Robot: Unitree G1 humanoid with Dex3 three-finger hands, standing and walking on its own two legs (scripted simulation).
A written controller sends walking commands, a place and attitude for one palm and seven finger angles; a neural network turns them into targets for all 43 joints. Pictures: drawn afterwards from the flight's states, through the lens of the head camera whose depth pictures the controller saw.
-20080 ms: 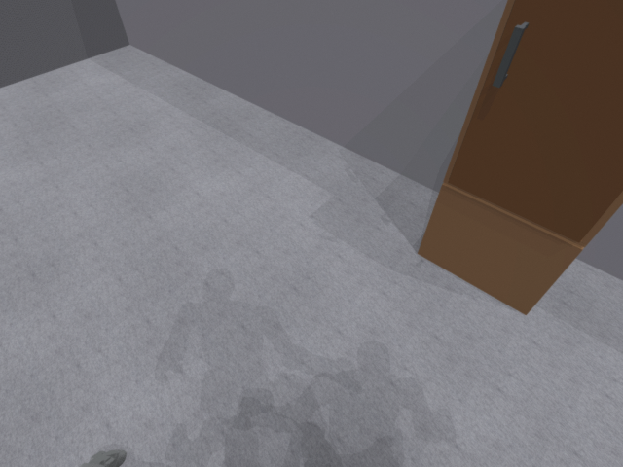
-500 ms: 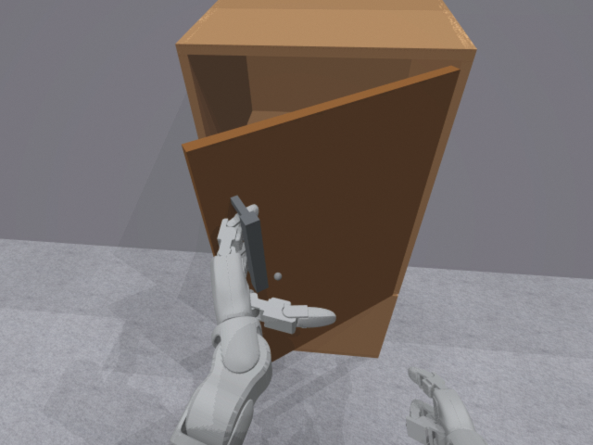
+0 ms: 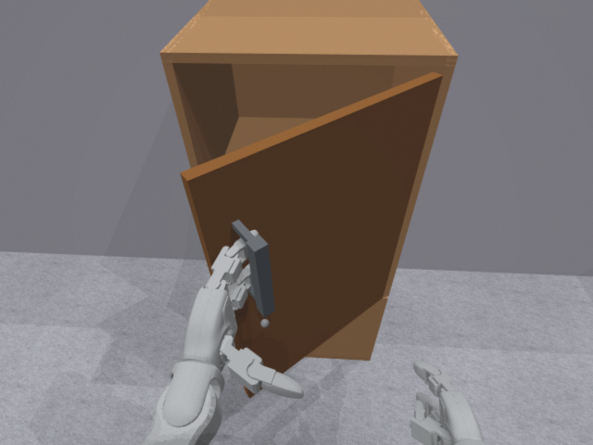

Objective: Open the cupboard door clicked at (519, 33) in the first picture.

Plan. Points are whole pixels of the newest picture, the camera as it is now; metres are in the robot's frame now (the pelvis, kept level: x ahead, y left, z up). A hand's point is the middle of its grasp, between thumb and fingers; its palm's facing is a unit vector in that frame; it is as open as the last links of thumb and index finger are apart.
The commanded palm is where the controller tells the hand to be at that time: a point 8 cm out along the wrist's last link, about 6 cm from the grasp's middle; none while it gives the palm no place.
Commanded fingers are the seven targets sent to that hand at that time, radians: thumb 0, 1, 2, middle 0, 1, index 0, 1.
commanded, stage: slide the hand sideways off the handle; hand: left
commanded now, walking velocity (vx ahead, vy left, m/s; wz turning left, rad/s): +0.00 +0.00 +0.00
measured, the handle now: (253, 270) +0.31 +0.09 +0.11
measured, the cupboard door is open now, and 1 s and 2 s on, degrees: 41 41 41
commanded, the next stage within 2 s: draw the hand back to the body in 0.70 s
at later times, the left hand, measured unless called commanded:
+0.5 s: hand (211, 356) +0.19 +0.11 +0.10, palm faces +0.02 -1.00 -0.03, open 16.2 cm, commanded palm +0.15 +0.17 +0.11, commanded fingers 0.00 -0.50 0.30 -0.15 -0.30 -0.15 -0.30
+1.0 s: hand (181, 360) +0.18 +0.14 +0.11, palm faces +0.02 -1.00 -0.08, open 16.3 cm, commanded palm +0.14 +0.20 +0.12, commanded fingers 0.00 -0.50 0.30 -0.15 -0.30 -0.15 -0.30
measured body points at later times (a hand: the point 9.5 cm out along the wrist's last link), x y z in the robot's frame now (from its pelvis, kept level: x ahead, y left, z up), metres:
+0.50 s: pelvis +0.01 +0.00 -0.01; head +0.01 -0.02 +0.44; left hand +0.18 +0.17 +0.11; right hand +0.21 -0.21 -0.07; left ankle +0.01 +0.12 -0.73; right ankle +0.01 -0.10 -0.73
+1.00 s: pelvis +0.01 +0.00 -0.01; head +0.00 -0.02 +0.44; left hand +0.18 +0.20 +0.11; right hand +0.20 -0.20 -0.08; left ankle +0.01 +0.12 -0.73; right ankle +0.01 -0.10 -0.73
